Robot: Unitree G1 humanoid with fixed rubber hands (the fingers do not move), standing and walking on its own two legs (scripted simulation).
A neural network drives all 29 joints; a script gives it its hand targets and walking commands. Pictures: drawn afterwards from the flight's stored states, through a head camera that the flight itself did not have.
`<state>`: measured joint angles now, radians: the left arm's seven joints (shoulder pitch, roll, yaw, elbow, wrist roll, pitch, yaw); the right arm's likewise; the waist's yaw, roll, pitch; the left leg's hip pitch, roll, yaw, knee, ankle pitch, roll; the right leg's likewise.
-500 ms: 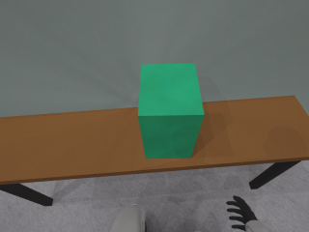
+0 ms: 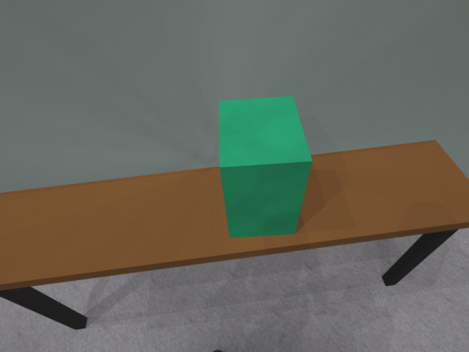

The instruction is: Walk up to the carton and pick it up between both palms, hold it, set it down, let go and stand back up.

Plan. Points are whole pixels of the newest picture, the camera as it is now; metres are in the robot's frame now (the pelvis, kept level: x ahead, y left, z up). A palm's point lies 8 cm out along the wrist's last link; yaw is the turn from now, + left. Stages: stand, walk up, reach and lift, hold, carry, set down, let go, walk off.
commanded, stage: walk up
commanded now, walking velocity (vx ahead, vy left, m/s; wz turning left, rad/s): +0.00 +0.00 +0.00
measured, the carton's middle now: (259, 171) +0.50 -0.05 -0.04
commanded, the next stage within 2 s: none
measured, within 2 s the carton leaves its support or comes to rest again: neither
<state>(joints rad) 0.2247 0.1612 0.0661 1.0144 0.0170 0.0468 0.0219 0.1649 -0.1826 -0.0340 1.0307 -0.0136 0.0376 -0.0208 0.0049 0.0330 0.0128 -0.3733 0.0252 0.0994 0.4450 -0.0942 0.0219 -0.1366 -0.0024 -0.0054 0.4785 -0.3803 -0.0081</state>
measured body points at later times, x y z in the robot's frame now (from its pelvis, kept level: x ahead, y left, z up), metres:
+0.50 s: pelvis +0.01 +0.00 +0.01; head +0.00 +0.00 +0.46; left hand -0.02 +0.20 -0.16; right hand -0.03 -0.21 -0.16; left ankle +0.08 +0.12 -0.73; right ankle -0.06 -0.11 -0.73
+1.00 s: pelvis +0.03 -0.02 +0.00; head +0.03 -0.03 +0.45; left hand +0.00 +0.21 -0.15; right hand -0.02 -0.23 -0.16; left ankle +0.08 +0.12 -0.73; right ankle -0.02 -0.13 -0.72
